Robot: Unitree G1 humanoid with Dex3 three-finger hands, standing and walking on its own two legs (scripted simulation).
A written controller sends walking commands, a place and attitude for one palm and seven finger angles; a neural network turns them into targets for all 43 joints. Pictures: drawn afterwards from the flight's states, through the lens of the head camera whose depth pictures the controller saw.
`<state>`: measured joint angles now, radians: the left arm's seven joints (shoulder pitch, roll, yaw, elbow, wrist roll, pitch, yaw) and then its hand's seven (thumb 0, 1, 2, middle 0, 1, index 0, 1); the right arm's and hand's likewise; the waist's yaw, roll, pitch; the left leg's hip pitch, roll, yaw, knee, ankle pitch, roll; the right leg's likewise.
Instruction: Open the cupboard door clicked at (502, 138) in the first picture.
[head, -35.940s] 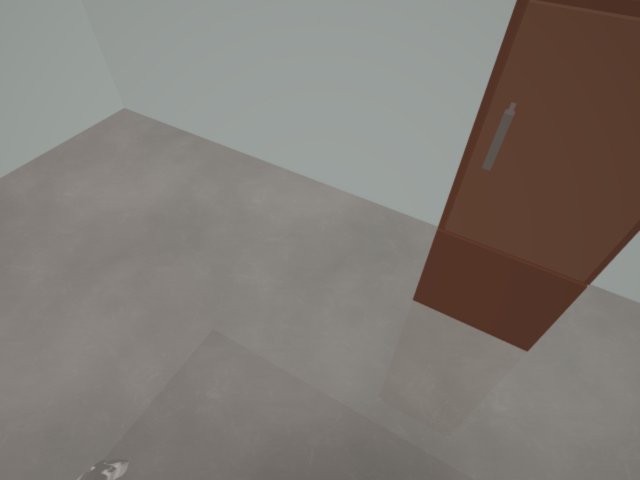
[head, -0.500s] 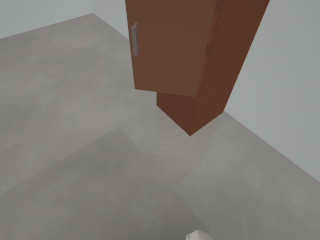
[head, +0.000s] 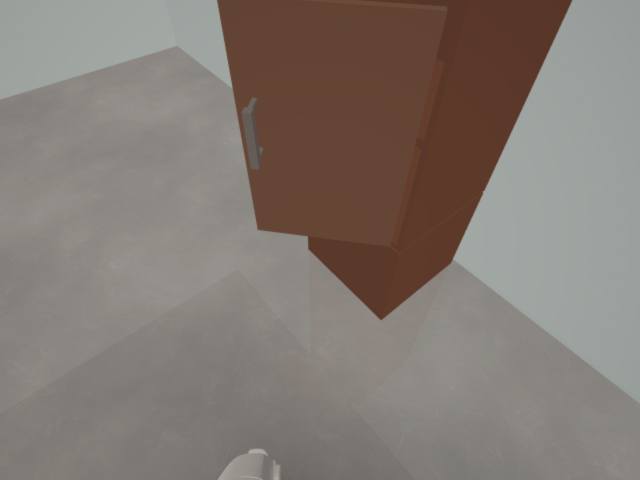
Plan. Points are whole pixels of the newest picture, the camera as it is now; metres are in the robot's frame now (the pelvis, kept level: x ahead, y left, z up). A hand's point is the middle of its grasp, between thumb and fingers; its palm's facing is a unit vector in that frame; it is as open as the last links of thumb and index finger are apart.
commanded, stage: take the last steps up to it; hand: left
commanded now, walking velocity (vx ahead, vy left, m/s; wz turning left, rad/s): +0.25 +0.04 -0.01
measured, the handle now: (254, 134) +0.74 +0.20 -0.01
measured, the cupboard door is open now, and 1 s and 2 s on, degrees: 41 41 41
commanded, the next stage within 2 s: come to a stop and stand still in 0.22 s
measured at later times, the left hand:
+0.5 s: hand (186, 406) +0.24 +0.24 -0.18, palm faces +0.01 -0.98 -0.21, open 7.3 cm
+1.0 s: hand (185, 439) +0.20 +0.23 -0.19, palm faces +0.03 -0.97 -0.22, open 7.4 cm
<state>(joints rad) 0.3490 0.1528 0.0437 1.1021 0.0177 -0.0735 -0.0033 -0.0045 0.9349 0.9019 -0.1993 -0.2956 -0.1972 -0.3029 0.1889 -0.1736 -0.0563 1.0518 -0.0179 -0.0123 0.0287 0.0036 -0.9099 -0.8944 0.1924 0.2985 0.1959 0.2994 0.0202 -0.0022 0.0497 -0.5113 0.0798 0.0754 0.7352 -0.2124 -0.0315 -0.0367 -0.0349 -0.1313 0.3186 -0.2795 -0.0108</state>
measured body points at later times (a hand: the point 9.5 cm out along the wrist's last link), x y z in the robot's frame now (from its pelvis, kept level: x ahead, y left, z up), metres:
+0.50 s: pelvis +0.15 +0.05 -0.01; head +0.17 +0.06 +0.44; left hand +0.24 +0.29 -0.16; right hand +0.15 -0.18 -0.17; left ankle +0.16 +0.14 -0.75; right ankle +0.20 -0.08 -0.74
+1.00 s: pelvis +0.15 +0.04 -0.01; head +0.18 +0.04 +0.44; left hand +0.20 +0.28 -0.17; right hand +0.19 -0.19 -0.17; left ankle +0.16 +0.14 -0.75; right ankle +0.13 -0.08 -0.75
